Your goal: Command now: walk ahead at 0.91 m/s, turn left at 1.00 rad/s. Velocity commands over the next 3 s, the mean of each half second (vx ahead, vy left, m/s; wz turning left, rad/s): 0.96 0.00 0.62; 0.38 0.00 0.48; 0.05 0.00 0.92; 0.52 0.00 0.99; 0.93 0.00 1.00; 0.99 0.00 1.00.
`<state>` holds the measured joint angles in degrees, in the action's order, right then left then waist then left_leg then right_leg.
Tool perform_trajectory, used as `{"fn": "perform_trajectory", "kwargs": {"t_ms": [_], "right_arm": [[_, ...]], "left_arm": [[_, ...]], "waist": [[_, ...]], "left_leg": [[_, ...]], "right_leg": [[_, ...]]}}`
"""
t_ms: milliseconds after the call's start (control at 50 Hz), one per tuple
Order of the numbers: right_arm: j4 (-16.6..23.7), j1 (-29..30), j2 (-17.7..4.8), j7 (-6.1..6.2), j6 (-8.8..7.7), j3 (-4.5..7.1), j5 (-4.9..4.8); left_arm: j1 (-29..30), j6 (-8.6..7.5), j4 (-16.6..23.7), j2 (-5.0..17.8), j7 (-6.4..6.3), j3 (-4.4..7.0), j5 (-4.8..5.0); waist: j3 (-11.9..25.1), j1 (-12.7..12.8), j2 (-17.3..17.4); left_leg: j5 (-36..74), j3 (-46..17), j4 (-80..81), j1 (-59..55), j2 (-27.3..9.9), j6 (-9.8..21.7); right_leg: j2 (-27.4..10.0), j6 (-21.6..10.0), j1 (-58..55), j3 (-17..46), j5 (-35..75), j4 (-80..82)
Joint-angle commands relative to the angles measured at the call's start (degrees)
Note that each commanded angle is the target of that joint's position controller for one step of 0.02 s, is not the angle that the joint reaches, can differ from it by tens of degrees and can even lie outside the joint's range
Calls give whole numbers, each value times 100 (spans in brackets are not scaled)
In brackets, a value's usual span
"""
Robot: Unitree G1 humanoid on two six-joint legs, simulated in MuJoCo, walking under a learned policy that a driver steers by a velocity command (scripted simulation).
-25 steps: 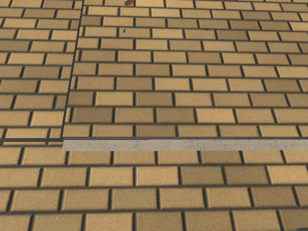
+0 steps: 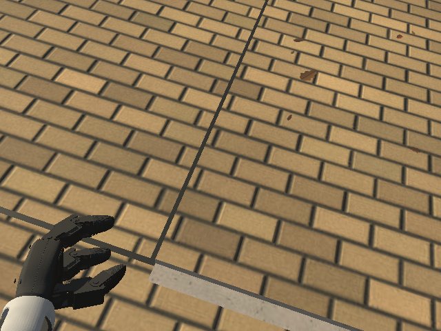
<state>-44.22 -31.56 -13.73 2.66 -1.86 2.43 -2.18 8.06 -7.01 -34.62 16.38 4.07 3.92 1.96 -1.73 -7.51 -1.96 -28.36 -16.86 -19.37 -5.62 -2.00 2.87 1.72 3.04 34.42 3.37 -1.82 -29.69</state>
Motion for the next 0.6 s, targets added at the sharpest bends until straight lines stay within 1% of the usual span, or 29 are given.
{"fn": "perform_trajectory", "kwargs": {"t_ms": [20,40,60,80,100,120,140,160,180,200,220,240,260,280,300,320,360,380,400,420,440,460,480,500,520,540,560,580,600], "right_arm": [[462,609,-1141,12,-15,322,91],[681,1016,-1126,-40,-21,290,228],[857,759,-349,-97,-109,95,380],[1047,-24,-175,-115,-219,-22,-192],[895,559,-782,-102,-211,95,-359],[957,1262,-977,-131,-216,121,-217],[994,1619,-870,-155,-224,97,-24],[1063,1804,-748,-190,-207,106,68],[1090,1760,-575,-243,-151,79,5],[1111,1783,-400,-266,-94,35,-65],[1173,1887,-244,-277,-44,-21,-87],[1245,2004,-183,-286,-16,-60,-65],[1304,2102,-200,-308,-12,-85,-16],[1354,2193,-264,-345,-25,-96,30],[1405,2338,-335,-399,-51,-109,69],[1458,2568,-399,-458,-81,-117,98],[1579,3115,-443,-553,-141,-127,113],[1643,3293,-482,-581,-166,-109,102],[1691,3304,-606,-592,-177,-47,95],[1705,3088,-798,-583,-168,54,84],[1561,2297,-1098,-553,-136,224,52],[1153,910,-1404,-482,-68,433,11],[755,-87,-1813,-368,19,576,-38],[805,255,-2395,-369,-67,566,160],[891,281,-1648,-435,-189,399,244],[861,688,-1411,-476,-274,308,307],[837,1108,-1381,-511,-349,294,278],[825,1514,-1211,-521,-380,267,293],[817,1708,-995,-519,-404,207,365]], "left_arm": [[-593,-107,269,942,-144,396,94],[-2126,-47,-10,1137,-256,482,97],[-3423,30,-186,1459,-326,483,-88],[-3202,11,-246,1557,-181,452,-234],[-2582,62,-98,884,-215,315,-168],[-2499,138,-204,649,-310,275,-119],[-2481,177,-378,635,-347,255,-217],[-2392,169,-516,526,-358,207,-322],[-2291,134,-622,403,-371,151,-360],[-2221,102,-725,256,-356,105,-297],[-2212,81,-830,205,-337,76,-210],[-2204,60,-905,270,-327,74,-152],[-2220,42,-955,421,-328,99,-130],[-2210,33,-984,575,-337,127,-127],[-2178,33,-993,702,-347,148,-121],[-2247,35,-1009,815,-359,167,-106],[-2651,48,-1110,1017,-359,189,-51],[-2849,71,-1170,1142,-355,194,-26],[-2975,106,-1206,1310,-362,200,-32],[-3065,151,-1239,1501,-382,211,-83],[-3064,213,-1270,1637,-411,207,-140],[-2885,269,-1255,1641,-458,162,-162],[-2971,238,-1093,1142,-511,-3,-286],[-3867,81,-855,160,-434,-271,-158],[-3340,-74,-934,833,-422,-156,88],[-2765,-116,-739,891,-441,-111,222],[-2532,-121,-713,763,-478,-166,101],[-2513,-73,-775,720,-486,-143,-10],[-2678,30,-854,725,-451,-121,-17]], "waist": [[296,1001,1516],[1327,1804,1425],[2732,1902,-126],[3419,1240,-2986],[1991,1390,-2208],[1148,1542,-1299],[716,1405,-321],[385,1214,-175],[174,1013,-269],[-13,913,-288],[-232,830,-240],[-456,742,-138],[-607,669,-63],[-694,592,-14],[-754,554,45],[-810,611,152],[-928,813,362],[-904,835,304],[-714,733,90],[-365,496,-233],[209,-30,-506],[848,-810,-551],[1400,-935,142],[2276,219,2220],[2459,-100,1435],[1476,48,1033],[887,328,298],[568,619,63],[497,837,246]], "left_leg": [[4372,-535,-769,1365,-553,543],[4460,-366,-2451,2318,-222,329],[1579,-89,-4623,3916,323,180],[-317,158,-6190,5046,509,26],[207,480,-6555,5682,14,9],[541,808,-6481,5710,-192,29],[699,914,-6253,5335,-401,60],[809,891,-5932,5002,-565,91],[787,833,-5770,4726,-675,117],[640,835,-5598,4725,-711,128],[503,823,-5396,4860,-750,132],[585,780,-5166,5075,-754,114],[886,735,-4924,5258,-754,88],[1294,757,-4600,5280,-746,68],[1736,915,-4172,5124,-712,63],[2131,1185,-3701,4872,-628,68],[2608,1658,-2871,4202,-386,142],[2585,1841,-2596,3936,-230,207],[2347,2052,-2458,3654,19,299],[2004,2214,-2417,3228,279,408],[1815,2311,-2298,2204,531,542],[2077,2314,-1894,369,652,683],[1690,1124,-2145,-1634,25,644],[-180,-2455,-699,-2214,-1473,1342],[350,-3155,52,-1981,-1606,1324],[2008,-2339,55,-1178,-1619,1374],[3674,-1475,-74,-157,-1459,1347],[4398,-724,-148,651,-1238,1255],[5013,-310,-53,1195,-1152,1184]], "right_leg": [[148,-213,-2372,-309,-516,21],[-336,-437,-4438,32,-752,-421],[-1584,-818,-6790,1687,-2773,-548],[-2723,-1508,-7169,5132,-4821,1290],[-2506,-1343,-6278,4584,-5281,1628],[-2310,-1222,-5433,3373,-4247,1496],[-2081,-1205,-4546,2613,-3017,1471],[-1888,-1240,-3828,2074,-2291,1547],[-1819,-1270,-3356,1736,-1968,1667],[-1792,-1306,-3134,1443,-1774,1818],[-1843,-1321,-2938,1204,-1620,1977],[-1933,-1361,-2817,1038,-1430,2145],[-1994,-1406,-2795,816,-1165,2298],[-1950,-1387,-2731,470,-937,2431],[-1799,-1312,-2609,43,-746,2543],[-1649,-1246,-2503,-346,-577,2697],[-1597,-1167,-2468,-795,-53,3012],[-1648,-1146,-2689,-929,721,2951],[-1707,-1120,-3087,-1051,2338,2590],[-1802,-1076,-3475,-1124,4068,1950],[-1822,-1002,-3539,-1205,5246,861],[-1660,-847,-2872,-1301,5539,-653],[-1274,-594,-1270,-1106,2179,-2864],[-168,-443,120,-368,-2841,-5023],[-220,-550,359,490,-2718,-5574],[-340,-492,691,306,-2476,-5622],[-595,-454,468,272,-2236,-5250],[-820,-402,215,212,-1998,-4858],[-958,-385,-199,215,-1893,-4740]]}}
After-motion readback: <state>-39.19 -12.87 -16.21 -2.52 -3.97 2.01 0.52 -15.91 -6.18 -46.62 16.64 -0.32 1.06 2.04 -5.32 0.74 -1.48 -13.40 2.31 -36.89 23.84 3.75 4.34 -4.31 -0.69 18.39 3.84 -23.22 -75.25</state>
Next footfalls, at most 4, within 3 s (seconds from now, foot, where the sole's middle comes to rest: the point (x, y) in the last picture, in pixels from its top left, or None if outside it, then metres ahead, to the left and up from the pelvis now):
0.04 right None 0.21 -0.17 -0.76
0.46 left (97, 292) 0.57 0.23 -0.76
0.90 right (110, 184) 0.94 0.21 -0.76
1.34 left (55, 247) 0.72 0.36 -0.76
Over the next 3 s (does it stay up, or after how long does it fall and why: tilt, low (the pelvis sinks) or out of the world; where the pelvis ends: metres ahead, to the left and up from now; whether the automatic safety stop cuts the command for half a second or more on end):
stays up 0.54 1.17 0.00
